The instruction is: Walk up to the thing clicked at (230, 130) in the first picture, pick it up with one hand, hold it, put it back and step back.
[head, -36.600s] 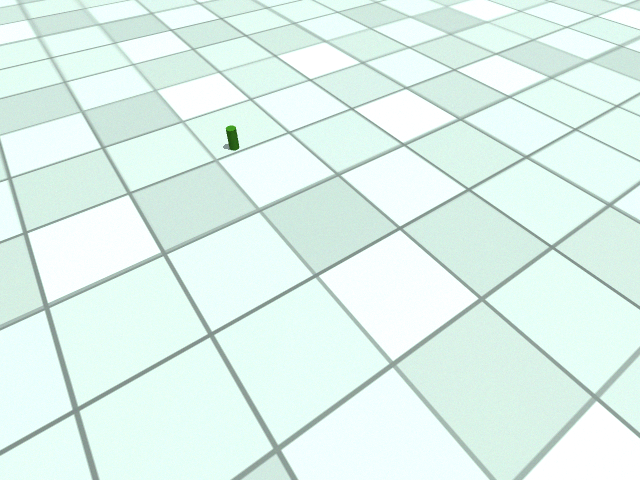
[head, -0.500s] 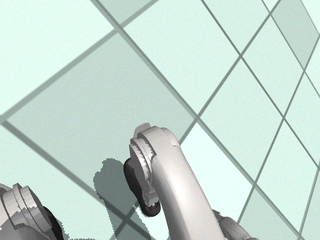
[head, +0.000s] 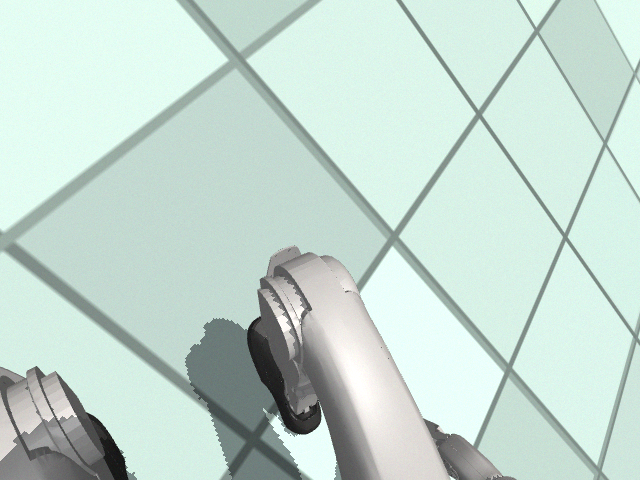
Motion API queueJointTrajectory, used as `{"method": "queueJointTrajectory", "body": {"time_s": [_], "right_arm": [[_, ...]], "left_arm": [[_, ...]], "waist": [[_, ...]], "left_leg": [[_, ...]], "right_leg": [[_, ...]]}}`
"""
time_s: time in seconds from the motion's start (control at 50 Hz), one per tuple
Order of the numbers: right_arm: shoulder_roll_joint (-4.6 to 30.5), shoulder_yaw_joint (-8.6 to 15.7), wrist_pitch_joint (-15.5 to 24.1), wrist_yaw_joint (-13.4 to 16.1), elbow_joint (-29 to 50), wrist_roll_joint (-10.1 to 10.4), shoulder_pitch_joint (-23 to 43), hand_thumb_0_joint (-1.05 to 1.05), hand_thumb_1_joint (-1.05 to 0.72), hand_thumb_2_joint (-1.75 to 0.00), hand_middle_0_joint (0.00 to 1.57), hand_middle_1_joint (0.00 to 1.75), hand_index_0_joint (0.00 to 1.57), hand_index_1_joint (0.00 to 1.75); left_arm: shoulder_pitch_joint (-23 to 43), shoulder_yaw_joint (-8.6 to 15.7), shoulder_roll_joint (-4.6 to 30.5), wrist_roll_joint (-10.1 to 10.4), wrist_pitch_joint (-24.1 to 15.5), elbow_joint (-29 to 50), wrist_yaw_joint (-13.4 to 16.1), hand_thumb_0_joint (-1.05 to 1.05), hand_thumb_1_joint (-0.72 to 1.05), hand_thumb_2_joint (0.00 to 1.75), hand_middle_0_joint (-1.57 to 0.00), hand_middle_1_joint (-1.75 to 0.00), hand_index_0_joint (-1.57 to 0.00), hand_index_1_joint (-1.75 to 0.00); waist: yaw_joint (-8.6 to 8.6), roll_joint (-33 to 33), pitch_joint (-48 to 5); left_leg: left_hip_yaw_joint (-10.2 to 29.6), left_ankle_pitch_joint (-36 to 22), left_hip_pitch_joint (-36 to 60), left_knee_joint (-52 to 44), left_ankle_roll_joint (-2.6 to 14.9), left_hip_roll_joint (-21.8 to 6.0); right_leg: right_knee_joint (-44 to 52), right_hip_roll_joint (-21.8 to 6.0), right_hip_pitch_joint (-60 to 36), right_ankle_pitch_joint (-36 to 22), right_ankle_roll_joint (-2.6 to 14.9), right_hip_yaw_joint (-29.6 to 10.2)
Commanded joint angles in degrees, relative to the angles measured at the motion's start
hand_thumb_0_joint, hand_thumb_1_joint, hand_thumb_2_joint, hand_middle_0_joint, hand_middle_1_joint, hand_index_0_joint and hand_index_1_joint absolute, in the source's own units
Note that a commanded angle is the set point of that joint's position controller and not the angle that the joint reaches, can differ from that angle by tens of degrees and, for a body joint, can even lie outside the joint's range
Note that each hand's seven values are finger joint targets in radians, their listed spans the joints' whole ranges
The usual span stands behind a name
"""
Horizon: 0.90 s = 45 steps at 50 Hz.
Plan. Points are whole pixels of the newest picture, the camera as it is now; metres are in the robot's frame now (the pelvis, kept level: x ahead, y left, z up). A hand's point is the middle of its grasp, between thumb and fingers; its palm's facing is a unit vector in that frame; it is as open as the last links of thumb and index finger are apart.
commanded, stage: settle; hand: left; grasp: from above
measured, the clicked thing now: out of the picture +0.52 +0.31 -0.26
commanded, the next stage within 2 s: lift in 0.92 s
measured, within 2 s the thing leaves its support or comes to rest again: leaves its support in 0.30 s
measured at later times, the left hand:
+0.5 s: hand out of the picture +0.51 +0.33 -0.19, palm faces -0.37 -0.11 -0.92, open 8.1 cm
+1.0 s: hand out of the picture +0.50 +0.33 -0.10, palm faces -0.42 -0.09 -0.90, open 8.1 cm
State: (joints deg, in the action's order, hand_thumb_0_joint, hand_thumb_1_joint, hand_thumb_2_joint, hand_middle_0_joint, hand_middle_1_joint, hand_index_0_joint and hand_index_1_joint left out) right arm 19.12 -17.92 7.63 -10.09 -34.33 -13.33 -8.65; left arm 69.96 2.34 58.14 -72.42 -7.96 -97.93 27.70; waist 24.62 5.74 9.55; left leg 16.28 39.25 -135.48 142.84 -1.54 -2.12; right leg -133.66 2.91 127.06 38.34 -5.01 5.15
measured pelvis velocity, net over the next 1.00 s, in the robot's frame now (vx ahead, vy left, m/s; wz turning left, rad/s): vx -0.01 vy -0.01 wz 0.09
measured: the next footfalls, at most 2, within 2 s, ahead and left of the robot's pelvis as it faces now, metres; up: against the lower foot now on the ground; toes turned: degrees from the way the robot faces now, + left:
none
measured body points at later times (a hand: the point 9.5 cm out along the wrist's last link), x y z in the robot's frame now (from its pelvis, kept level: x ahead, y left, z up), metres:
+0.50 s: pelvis +0.01 +0.00 +0.01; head +0.28 +0.11 +0.34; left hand +0.53 +0.33 -0.13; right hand +0.05 -0.26 -0.06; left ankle +0.07 +0.14 -0.28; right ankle +0.12 -0.14 -0.28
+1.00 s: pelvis -0.01 -0.01 +0.03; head +0.23 +0.09 +0.39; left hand +0.52 +0.33 -0.04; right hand +0.07 -0.28 -0.06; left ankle +0.07 +0.14 -0.28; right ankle +0.12 -0.14 -0.28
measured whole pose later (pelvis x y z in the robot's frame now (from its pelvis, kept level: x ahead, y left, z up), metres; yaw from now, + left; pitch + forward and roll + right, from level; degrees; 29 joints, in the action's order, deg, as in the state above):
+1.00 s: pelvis -0.01 -0.01 +0.03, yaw +5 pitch +34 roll -10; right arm 18.1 -8.2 -3.6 -6.0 -33.5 -7.4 -10.2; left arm 66.3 -0.8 46.8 -69.0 -4.6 -76.0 7.8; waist 17.5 -0.5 -0.6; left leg 11.1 35.7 -134.1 134.9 -1.2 -1.2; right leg -129.6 0.1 126.8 37.4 -3.5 2.0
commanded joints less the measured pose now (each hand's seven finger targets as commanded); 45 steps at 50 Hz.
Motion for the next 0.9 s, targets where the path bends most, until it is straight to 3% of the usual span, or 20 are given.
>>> {"method": "queueJointTrajectory", "body": {"time_s": [0.0, 0.04, 0.1, 0.14, 0.2, 0.26, 0.28, 0.3, 0.34, 0.4, 0.44, 0.46, 0.54, 0.58, 0.7, 0.76, 0.82, 0.88], "right_arm": [[18.70, 5.85, -0.02, 0.96, -0.96, 0.21, -12.11, 0.00, -0.90, -0.90, 0.20, 0.30, 0.20, 0.30], [18.79, 6.00, 0.03, 0.96, -0.88, 0.42, -12.27, 0.00, -0.92, -0.90, 0.20, 0.30, 0.20, 0.30], [19.22, 6.78, 0.29, 0.91, -0.57, 0.67, -12.64, 0.00, -0.92, -0.91, 0.20, 0.30, 0.20, 0.30], [19.20, 6.78, 0.34, 0.68, -0.21, 0.66, -12.98, 0.00, -0.92, -0.91, 0.20, 0.30, 0.20, 0.30], [18.81, 7.57, 0.25, 0.81, 0.21, 1.03, -12.93, 0.00, -0.92, -0.91, 0.20, 0.30, 0.20, 0.30], [17.98, 8.04, 0.27, 0.41, 0.18, 1.35, -12.25, 0.00, -0.92, -0.91, 0.20, 0.30, 0.20, 0.30], [18.49, 8.65, -0.09, 0.40, -0.16, 1.39, -12.74, 0.00, -0.92, -0.90, 0.20, 0.30, 0.20, 0.30], [17.89, 8.76, -0.28, 0.12, -0.55, 1.61, -12.93, 0.00, -0.92, -0.91, 0.20, 0.30, 0.20, 0.30], [17.85, 9.61, -0.77, -0.12, -0.16, 1.93, -12.94, 0.00, -0.92, -0.91, 0.20, 0.30, 0.20, 0.30], [17.74, 11.28, -1.81, -0.63, 0.70, 2.91, -12.80, 0.00, -0.92, -0.91, 0.20, 0.30, 0.20, 0.30], [17.12, 12.19, -2.61, -1.01, 0.19, 3.66, -12.89, 0.00, -0.92, -0.91, 0.20, 0.30, 0.20, 0.30], [16.87, 12.63, -3.14, -1.17, -0.10, 3.87, -13.73, 0.00, -0.92, -0.90, 0.20, 0.30, 0.20, 0.30], [16.19, 13.89, -5.68, -0.72, 0.48, 4.75, -13.63, 0.00, -0.92, -0.91, 0.20, 0.30, 0.20, 0.30], [16.05, 14.56, -6.80, -0.14, 0.53, 4.98, -14.28, 0.00, -0.92, -0.91, 0.20, 0.30, 0.20, 0.30], [14.98, 15.11, -9.64, 2.11, 1.07, 5.50, -13.89, 0.00, -0.92, -0.90, 0.20, 0.30, 0.20, 0.30], [14.64, 15.00, -10.43, 3.14, 1.27, 5.68, -14.11, 0.00, -0.92, -0.90, 0.20, 0.30, 0.20, 0.30], [13.99, 14.91, -10.93, 4.01, 1.81, 5.79, -13.40, 0.00, -0.91, -0.90, 0.20, 0.30, 0.20, 0.30], [14.03, 15.04, -11.25, 4.98, 1.33, 5.93, -13.52, 0.00, -0.91, -0.90, 0.20, 0.30, 0.20, 0.30]], "left_arm": [[14.71, 0.37, 10.93, 0.22, 0.66, 6.79, 2.44, 0.00, 0.53, 0.69, -0.80, -0.84, -0.85, -0.79], [14.82, 0.25, 10.54, 0.46, 0.65, 6.73, 2.47, 0.00, 0.43, 0.72, -0.79, -0.83, -0.83, -0.79], [15.64, 1.12, 11.49, 0.10, 0.77, 9.68, 1.95, 0.00, 0.43, 0.70, -0.79, -0.81, -0.83, -0.77], [16.12, 1.52, 11.79, 0.23, 0.86, 10.55, 1.43, 0.00, 0.45, 0.69, -0.81, -0.80, -0.85, -0.76], [17.72, 2.02, 12.41, 0.15, 0.98, 15.86, 1.19, 0.00, 0.45, 0.71, -0.82, -0.80, -0.85, -0.77], [14.68, 1.83, 10.34, 0.92, 2.40, 16.44, 0.82, 0.00, 0.44, 0.65, -0.79, -0.80, -0.84, -0.75], [15.64, 2.81, 11.09, 1.05, 2.67, 18.91, 0.58, 0.00, 0.45, 0.66, -0.80, -0.79, -0.84, -0.75], [12.91, 1.93, 9.85, 1.03, 3.49, 16.88, -0.31, 0.00, 0.44, 0.69, -0.81, -0.79, -0.84, -0.75], [13.40, 1.83, 8.85, 1.16, 4.17, 20.79, -1.74, 0.00, 0.45, 0.67, -0.81, -0.79, -0.85, -0.75], [14.59, 3.36, 9.31, 2.41, 4.83, 29.37, -3.85, 0.00, 0.52, 0.71, -0.85, -0.82, -0.89, -0.78], [12.00, 1.64, 4.96, 2.90, 5.92, 27.90, -5.95, 0.00, 0.56, 0.70, -0.88, -0.83, -0.92, -0.78], [12.99, 1.35, 4.16, 3.10, 6.05, 29.40, -6.95, 0.00, 0.59, 0.71, -0.90, -0.82, -0.95, -0.78], [12.18, 0.41, 2.10, 3.49, 6.58, 30.72, -11.06, 0.00, 0.67, 0.77, -0.96, -0.87, -1.01, -0.83], [12.92, -0.90, -1.04, 3.93, 6.44, 31.52, -13.20, 0.00, 0.70, 0.76, -0.98, -0.87, -1.02, -0.83], [15.87, -1.49, -0.25, 4.00, 4.82, 33.43, -17.09, 0.00, 0.73, 0.78, -1.00, -0.87, -1.05, -0.83], [16.51, -2.02, -1.38, 3.74, 4.30, 32.40, -17.80, 0.00, 0.70, 0.79, -0.98, -0.88, -1.03, -0.83], [18.91, -1.39, 0.73, 3.73, 3.59, 33.82, -17.69, 0.00, 0.70, 0.81, -1.00, -0.86, -1.03, -0.82], [17.87, -1.87, -0.51, 3.55, 3.72, 30.46, -17.61, 0.00, 0.68, 0.78, -0.97, -0.86, -1.01, -0.81]], "waist": [[3.77, -26.53, -35.88], [3.89, -26.83, -35.91], [3.09, -28.83, -37.11], [3.55, -28.59, -36.94], [2.03, -30.87, -41.70], [1.10, -32.39, -43.92], [0.69, -33.83, -45.00], [0.44, -34.62, -44.23], [-0.27, -35.31, -45.54], [-2.83, -37.18, -51.57], [-2.52, -35.56, -48.84], [-2.05, -34.70, -48.79], [-3.51, -30.67, -49.83], [-2.68, -30.14, -47.90], [-3.61, -26.87, -49.14], [-3.14, -26.10, -48.28], [-4.00, -26.88, -49.80], [-4.07, -25.64, -48.14]], "left_leg": [[-7.70, -8.74, 27.11, -13.17, 1.99, -0.90], [-7.53, -9.11, 27.70, -13.77, 1.77, -0.99], [-7.49, -10.29, 29.53, -13.75, 1.44, -0.88], [-7.88, -9.47, 28.39, -13.75, 1.68, -0.73], [-8.46, -10.95, 31.01, -13.69, 1.54, -0.76], [-8.83, -14.06, 32.62, -13.77, 1.39, -0.75], [-8.78, -15.17, 33.02, -13.69, 1.05, -0.73], [-9.01, -15.26, 33.56, -14.00, 1.04, -0.73], [-9.23, -16.22, 34.12, -13.80, 1.01, -0.56], [-9.83, -18.09, 35.70, -14.43, 0.81, -0.19], [-10.20, -17.68, 34.89, -14.66, 1.01, 0.01], [-10.09, -17.23, 34.35, -14.98, 1.06, 0.12], [-10.58, -14.75, 31.82, -16.39, 1.48, 0.76], [-10.46, -13.84, 32.15, -17.45, 1.27, 1.07], [-11.31, -11.77, 31.16, -18.57, 1.68, 1.62], [-11.02, -11.83, 32.28, -19.39, 1.65, 1.65], [-11.84, -10.16, 32.08, -20.19, 1.85, 1.82], [-12.00, -8.76, 31.93, -20.72, 1.95, 1.91]], "right_leg": [[12.07, 1.81, -18.96, -13.42, 5.67, 9.80], [11.99, 1.80, -19.08, -13.63, 5.80, 9.88], [11.46, 1.55, -18.15, -14.18, 6.07, 9.83], [11.99, 1.50, -19.02, -13.60, 5.98, 9.55], [12.05, 1.51, -20.07, -15.09, 6.04, 9.09], [11.62, 1.50, -20.78, -17.79, 6.08, 8.82], [11.40, 1.29, -19.93, -18.17, 6.45, 9.18], [11.19, 1.41, -19.40, -17.92, 6.58, 8.87], [11.42, 1.31, -18.86, -18.16, 6.90, 8.63], [11.24, 0.86, -19.53, -19.32, 7.18, 8.05], [11.67, 0.75, -17.58, -18.71, 7.23, 7.67], [11.88, 0.84, -17.74, -18.47, 7.12, 7.65], [13.14, 0.51, -18.34, -16.49, 7.21, 6.93], [13.79, 0.15, -17.10, -15.35, 7.45, 6.85], [15.64, -0.16, -18.38, -12.58, 7.51, 5.66], [15.98, -0.20, -17.37, -12.19, 7.78, 5.74], [16.60, -0.28, -17.89, -10.65, 7.63, 4.90], [17.48, -0.35, -16.37, -9.39, 7.75, 4.75]]}}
